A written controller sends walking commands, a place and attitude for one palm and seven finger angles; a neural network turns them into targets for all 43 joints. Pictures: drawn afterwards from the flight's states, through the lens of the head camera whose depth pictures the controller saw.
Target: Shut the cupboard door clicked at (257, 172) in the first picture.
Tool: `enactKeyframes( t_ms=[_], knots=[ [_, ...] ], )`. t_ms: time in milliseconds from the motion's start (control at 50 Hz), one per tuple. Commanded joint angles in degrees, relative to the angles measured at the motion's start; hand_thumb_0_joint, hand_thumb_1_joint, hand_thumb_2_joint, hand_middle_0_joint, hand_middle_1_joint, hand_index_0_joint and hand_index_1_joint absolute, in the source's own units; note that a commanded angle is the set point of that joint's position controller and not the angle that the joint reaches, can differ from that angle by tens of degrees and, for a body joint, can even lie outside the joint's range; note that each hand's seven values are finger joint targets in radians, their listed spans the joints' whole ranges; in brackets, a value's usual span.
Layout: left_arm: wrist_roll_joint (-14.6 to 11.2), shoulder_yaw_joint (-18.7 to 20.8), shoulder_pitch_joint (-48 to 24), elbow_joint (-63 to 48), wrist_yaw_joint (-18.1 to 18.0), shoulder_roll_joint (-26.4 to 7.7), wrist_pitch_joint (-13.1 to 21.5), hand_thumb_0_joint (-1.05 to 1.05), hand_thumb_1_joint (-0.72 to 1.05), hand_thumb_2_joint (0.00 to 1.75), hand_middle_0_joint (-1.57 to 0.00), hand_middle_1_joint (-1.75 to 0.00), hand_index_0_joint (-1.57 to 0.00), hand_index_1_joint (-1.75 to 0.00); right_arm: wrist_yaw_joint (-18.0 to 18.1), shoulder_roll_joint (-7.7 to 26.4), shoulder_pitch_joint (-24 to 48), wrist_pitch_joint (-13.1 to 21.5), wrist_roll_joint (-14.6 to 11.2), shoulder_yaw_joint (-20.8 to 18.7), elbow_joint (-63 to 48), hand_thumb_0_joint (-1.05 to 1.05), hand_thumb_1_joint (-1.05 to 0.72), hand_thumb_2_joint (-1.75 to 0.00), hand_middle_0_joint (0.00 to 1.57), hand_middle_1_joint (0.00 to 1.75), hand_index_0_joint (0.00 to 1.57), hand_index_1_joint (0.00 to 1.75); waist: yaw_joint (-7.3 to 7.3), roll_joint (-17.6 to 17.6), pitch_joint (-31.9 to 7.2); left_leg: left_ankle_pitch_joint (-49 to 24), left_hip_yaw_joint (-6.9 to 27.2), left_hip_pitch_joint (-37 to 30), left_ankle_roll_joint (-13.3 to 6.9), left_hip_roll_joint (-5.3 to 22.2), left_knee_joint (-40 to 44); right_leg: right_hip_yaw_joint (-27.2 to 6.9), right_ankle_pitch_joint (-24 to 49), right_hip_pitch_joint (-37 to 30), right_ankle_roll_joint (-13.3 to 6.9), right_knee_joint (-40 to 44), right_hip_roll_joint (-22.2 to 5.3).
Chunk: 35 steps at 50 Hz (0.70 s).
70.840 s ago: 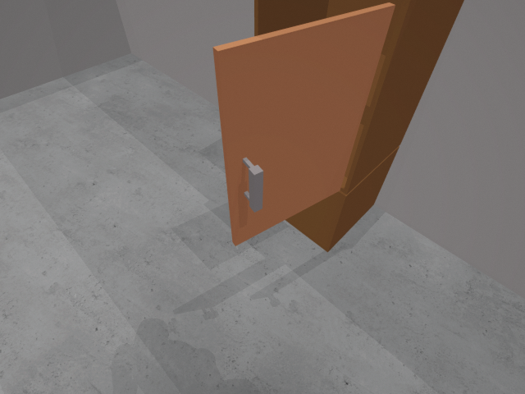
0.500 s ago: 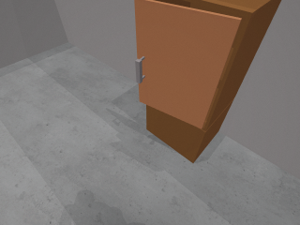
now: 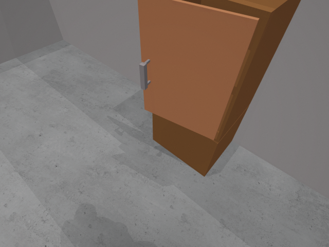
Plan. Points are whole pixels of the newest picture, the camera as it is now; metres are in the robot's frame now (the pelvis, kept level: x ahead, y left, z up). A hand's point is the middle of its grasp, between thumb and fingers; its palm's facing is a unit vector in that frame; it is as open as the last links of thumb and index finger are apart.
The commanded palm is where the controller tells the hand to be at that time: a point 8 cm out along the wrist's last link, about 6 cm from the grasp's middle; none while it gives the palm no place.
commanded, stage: look to check the result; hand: left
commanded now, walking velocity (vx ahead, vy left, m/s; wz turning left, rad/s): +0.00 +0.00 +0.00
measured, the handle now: (146, 74) +0.83 +0.12 -0.08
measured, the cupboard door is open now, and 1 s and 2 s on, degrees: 10 10 10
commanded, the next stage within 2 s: walk to a spot facing it in 0.48 s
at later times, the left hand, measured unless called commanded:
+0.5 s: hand out of the picture +0.04 +0.19 -0.17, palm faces +0.01 -0.97 -0.24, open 7.4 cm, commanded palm none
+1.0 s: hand out of the picture +0.04 +0.22 -0.21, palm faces +0.19 -0.95 -0.23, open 7.4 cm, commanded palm none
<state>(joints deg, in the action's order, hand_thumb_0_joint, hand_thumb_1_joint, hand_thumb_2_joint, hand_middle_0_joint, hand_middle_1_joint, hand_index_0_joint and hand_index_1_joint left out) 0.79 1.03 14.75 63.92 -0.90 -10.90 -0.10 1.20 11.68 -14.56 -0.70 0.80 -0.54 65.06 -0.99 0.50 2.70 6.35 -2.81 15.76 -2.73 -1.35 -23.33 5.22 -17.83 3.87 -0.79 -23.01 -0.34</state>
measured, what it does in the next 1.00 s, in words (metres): stands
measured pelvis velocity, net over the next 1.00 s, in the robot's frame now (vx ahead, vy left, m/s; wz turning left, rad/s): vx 0.03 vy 0.02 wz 0.19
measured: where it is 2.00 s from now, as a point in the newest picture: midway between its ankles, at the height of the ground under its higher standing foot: outside the picture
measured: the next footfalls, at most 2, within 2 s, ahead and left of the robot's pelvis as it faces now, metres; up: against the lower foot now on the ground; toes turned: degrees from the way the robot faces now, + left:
right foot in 1.36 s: +0.11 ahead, -0.14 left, +0.00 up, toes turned +26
left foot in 1.76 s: -0.02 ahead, +0.06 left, +0.00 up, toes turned +48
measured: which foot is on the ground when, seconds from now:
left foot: down 0.00-1.00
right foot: down 0.00-0.96, up 0.98-1.00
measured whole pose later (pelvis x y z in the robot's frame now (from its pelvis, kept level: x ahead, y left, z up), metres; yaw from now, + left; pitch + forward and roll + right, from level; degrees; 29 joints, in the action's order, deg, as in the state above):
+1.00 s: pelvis +0.03 +0.02 -0.03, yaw +11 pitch -2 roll +0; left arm 0.7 3.6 12.1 56.9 -1.9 -12.0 -3.3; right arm 0.0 11.1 -14.6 -2.6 1.5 -2.4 57.9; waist -2.3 2.0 8.3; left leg 17.3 -4.0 23.5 -3.2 -1.1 -43.9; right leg 7.8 -34.0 13.1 1.2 -55.3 -5.4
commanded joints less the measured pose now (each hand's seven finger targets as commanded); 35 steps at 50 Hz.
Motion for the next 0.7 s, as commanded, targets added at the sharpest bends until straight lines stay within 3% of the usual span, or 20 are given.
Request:
enactKeyframes(
  t_ms=[0, 80, 220, 340, 540, 580, 620, 680],
  knots=[
    [-0.09, 1.39, 3.56, -0.94, -0.77, -8.27, 0.57, 0.0, 0.9, 0.9, -0.2, -0.3, -0.2, -0.3, 0.83, 7.8, -0.03, 1.31, -0.08, -1.04, -2.38, 0.0, -0.9, -0.9, 0.2, 0.3, 0.2, 0.3, 0.85, -0.75, -0.26, -5.16, 8.4, -5.36, 0.11, 7.28, 2.77, -6.37, 6.12, 4.35, -2.48, 6.44, -6.91],
    [-0.14, 1.29, 3.24, -0.57, -0.84, -8.29, 0.39, 0.0, 0.9, 0.9, -0.2, -0.3, -0.2, -0.3, 0.87, 7.73, 0.61, 1.14, -0.1, -0.92, -2.03, 0.0, -0.9, -0.9, 0.2, 0.3, 0.2, 0.3, 0.88, -1.64, 0.01, -5.65, 8.41, -5.81, 0.13, 7.38, 2.75, -6.13, 6.33, 3.87, -2.38, 6.63, -6.92],
    [-0.16, 1.09, 2.77, -0.42, -0.88, -8.51, 0.49, 0.0, 0.9, 0.9, -0.2, -0.3, -0.2, -0.3, 0.88, 8.48, 1.9, 1.06, -0.15, -0.81, -2.07, 0.0, -0.9, -0.9, 0.2, 0.3, 0.2, 0.3, 0.76, 0.1, -0.64, -7.08, 8.09, -7.2, 0.06, 7.67, 2.46, -6.06, 8.33, 3.22, -2.01, 7.07, -7.02],
    [-0.03, 1.07, 2.99, -0.59, -1.07, -8.71, 0.68, 0.0, 0.9, 0.9, -0.2, -0.3, -0.2, -0.3, 1.0, 8.7, 2.78, 1.27, -0.3, -0.81, -2.21, 0.0, -0.9, -0.9, 0.2, 0.3, 0.2, 0.3, 0.9, 0.39, -2.4, -12.02, 7.6, -8.95, -0.1, 7.8, 1.32, -5.78, 14.39, 1.6, -1.72, 6.59, -7.2],
    [-0.02, 1.01, 2.92, -0.45, -1.0, -8.83, 0.56, 0.0, 0.9, 0.9, -0.2, -0.3, -0.2, -0.3, 0.95, 8.91, 3.91, 1.14, -0.27, -0.59, -2.15, 0.0, -0.9, -0.9, 0.2, 0.3, 0.2, 0.3, 1.02, 0.05, -0.32, -10.31, 7.59, -8.93, 0.09, 7.74, 2.38, -5.82, 12.26, 1.88, -1.53, 7.85, -7.19],
    [-0.12, 0.9, 2.66, -0.26, -0.97, -8.68, 0.47, 0.0, 0.9, 0.9, -0.2, -0.3, -0.2, -0.3, 0.93, 8.64, 3.9, 1.14, -0.16, -0.49, -1.96, 0.0, -0.9, -0.9, 0.2, 0.3, 0.2, 0.3, 0.97, -0.36, 0.22, -9.62, 7.58, -8.5, 0.14, 7.73, 2.77, -5.78, 11.36, 1.8, -1.53, 7.95, -7.3],
    [-0.26, 0.74, 3.83, -0.31, -1.26, -6.51, -0.13, 0.0, 0.9, 0.9, -0.2, -0.3, -0.2, -0.3, 0.76, 6.08, 2.7, 0.68, -0.05, 0.0, -2.09, 0.0, -0.9, -0.9, 0.2, 0.3, 0.2, 0.3, 0.97, -0.7, 0.0, -11.44, 7.47, -6.4, 0.54, 7.18, 1.07, -4.61, 12.88, 0.64, -1.09, 5.62, -7.87],
    [-0.16, 1.96, 4.74, -1.79, -1.62, -7.93, -0.88, 0.0, 0.9, 0.9, -0.2, -0.3, -0.2, -0.3, 0.64, 6.54, 1.98, 0.01, 0.06, -0.74, -3.27, 0.0, -0.9, -0.9, 0.2, 0.3, 0.2, 0.3, 1.47, -0.13, -0.83, -14.02, 7.42, -1.58, 0.47, 6.5, -3.38, -3.03, 16.31, -1.4, -1.99, 1.15, -9.3]
  ],
)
